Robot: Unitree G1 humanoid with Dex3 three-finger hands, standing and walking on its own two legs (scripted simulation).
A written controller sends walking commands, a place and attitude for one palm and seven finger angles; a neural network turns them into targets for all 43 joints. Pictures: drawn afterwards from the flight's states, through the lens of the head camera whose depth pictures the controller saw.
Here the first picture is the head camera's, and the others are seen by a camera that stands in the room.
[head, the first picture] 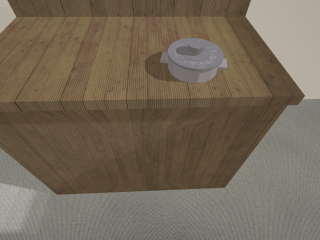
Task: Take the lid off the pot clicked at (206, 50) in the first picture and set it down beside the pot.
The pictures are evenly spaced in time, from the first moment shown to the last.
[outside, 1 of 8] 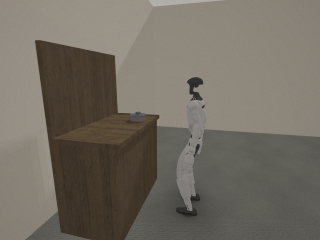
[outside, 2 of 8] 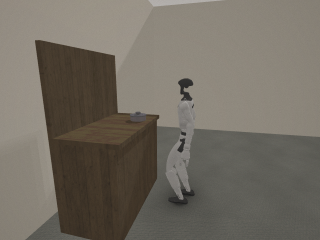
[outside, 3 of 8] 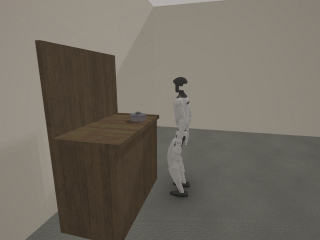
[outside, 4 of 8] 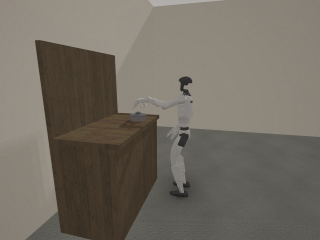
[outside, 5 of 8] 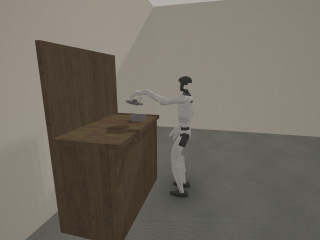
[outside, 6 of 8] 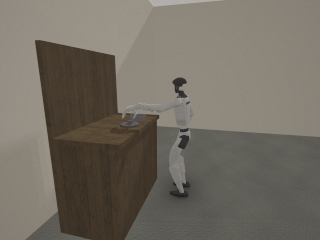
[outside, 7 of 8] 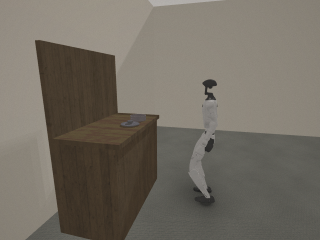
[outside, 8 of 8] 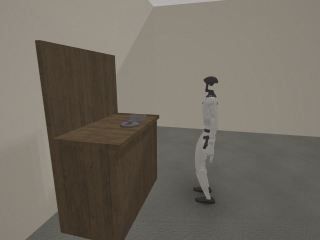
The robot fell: no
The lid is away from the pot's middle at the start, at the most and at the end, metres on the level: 0.00 0.25 0.23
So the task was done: yes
